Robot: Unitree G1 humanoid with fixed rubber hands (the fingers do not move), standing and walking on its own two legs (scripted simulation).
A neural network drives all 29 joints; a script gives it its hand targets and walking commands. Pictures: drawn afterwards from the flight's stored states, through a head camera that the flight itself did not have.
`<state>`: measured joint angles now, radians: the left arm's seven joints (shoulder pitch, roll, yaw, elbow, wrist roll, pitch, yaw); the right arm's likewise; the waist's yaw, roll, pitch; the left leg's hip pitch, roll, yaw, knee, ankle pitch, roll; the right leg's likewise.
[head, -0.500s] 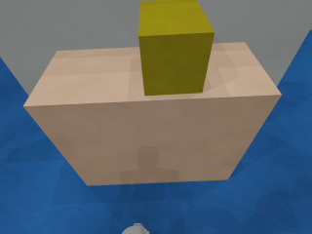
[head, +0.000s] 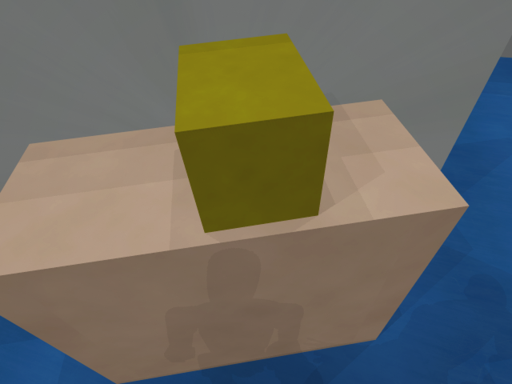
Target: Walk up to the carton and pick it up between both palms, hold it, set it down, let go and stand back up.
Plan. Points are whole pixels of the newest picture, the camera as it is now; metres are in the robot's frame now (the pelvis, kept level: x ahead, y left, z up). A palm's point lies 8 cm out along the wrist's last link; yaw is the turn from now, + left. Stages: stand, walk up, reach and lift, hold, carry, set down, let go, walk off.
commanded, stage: walk up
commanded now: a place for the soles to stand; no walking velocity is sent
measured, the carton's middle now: (247, 129) +0.55 +0.01 +0.12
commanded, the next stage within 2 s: none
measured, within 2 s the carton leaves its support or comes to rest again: neither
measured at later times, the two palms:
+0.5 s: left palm out of the picture +0.12 +0.28 -0.12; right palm out of the picture +0.14 -0.22 -0.11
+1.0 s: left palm out of the picture +0.10 +0.29 -0.11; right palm out of the picture +0.12 -0.23 -0.11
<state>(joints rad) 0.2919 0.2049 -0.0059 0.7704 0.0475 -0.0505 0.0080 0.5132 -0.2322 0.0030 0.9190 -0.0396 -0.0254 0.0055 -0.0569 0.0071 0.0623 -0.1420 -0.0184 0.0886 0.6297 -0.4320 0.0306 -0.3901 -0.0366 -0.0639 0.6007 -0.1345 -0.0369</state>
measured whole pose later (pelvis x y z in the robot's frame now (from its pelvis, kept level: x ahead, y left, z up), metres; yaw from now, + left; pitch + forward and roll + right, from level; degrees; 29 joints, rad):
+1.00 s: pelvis +0.06 +0.02 +0.02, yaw +3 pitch -2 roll +0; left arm 0.23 0.29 -0.04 0.95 0.00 0.01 0.00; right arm 0.26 -0.28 0.04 0.93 0.01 0.00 -0.01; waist 0.00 0.01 0.05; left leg -0.27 0.03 -0.01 0.53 -0.24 -0.02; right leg -0.27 -0.05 -0.10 0.51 -0.21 0.00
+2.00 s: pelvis +0.03 -0.09 +0.02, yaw +14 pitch -1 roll -1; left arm 0.30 0.27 -0.04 0.92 0.03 -0.01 0.01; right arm 0.31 -0.25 0.02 0.93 -0.02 -0.01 0.00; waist 0.01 0.02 0.01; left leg -0.18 -0.05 -0.10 0.51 -0.32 0.03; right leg -0.20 -0.06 -0.14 0.48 -0.26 0.00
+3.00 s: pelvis +0.01 -0.14 +0.02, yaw +11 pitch -4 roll +0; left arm 0.16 0.28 0.16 0.42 0.06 0.54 -0.01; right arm 0.15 -0.22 0.01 0.56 -0.02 0.11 0.02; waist 0.06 -0.04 0.12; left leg -0.15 0.05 0.00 0.49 -0.27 -0.02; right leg -0.22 0.03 -0.07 0.49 -0.22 -0.05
